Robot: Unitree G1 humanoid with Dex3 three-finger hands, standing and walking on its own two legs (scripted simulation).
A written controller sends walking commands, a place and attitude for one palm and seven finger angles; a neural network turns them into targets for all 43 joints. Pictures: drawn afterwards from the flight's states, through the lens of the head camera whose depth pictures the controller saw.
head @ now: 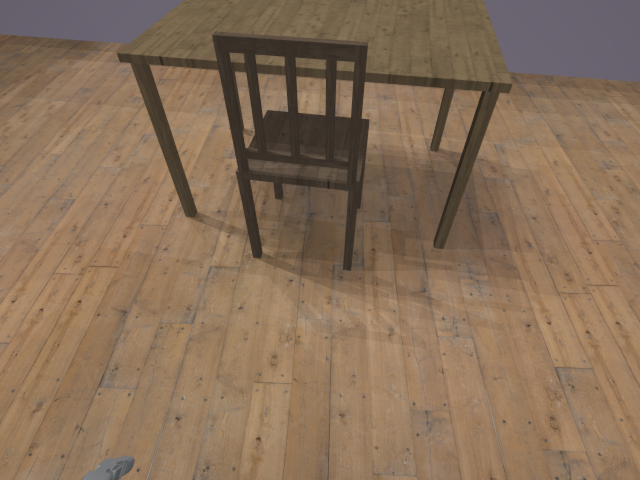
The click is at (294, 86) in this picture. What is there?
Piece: chair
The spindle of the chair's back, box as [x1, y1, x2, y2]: [284, 57, 299, 156]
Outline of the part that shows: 284,57 291,155 298,156 299,142 295,58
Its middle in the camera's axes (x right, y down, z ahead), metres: -0.08 -0.36 +1.09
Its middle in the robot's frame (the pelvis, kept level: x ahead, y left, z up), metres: +1.05 +0.13 -0.08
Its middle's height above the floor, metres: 0.68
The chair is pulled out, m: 0.00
